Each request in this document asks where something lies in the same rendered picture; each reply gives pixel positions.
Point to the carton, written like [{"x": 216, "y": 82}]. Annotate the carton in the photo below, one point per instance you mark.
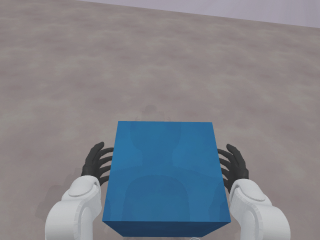
[{"x": 165, "y": 180}]

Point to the right robot forearm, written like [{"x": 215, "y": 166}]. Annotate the right robot forearm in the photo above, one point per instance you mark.
[{"x": 259, "y": 220}]

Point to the right robot hand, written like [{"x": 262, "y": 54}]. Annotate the right robot hand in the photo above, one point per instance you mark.
[{"x": 236, "y": 166}]

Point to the left robot hand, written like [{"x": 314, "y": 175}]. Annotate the left robot hand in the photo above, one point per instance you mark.
[{"x": 93, "y": 163}]

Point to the left robot forearm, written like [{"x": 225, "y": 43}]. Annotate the left robot forearm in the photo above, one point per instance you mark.
[{"x": 72, "y": 217}]

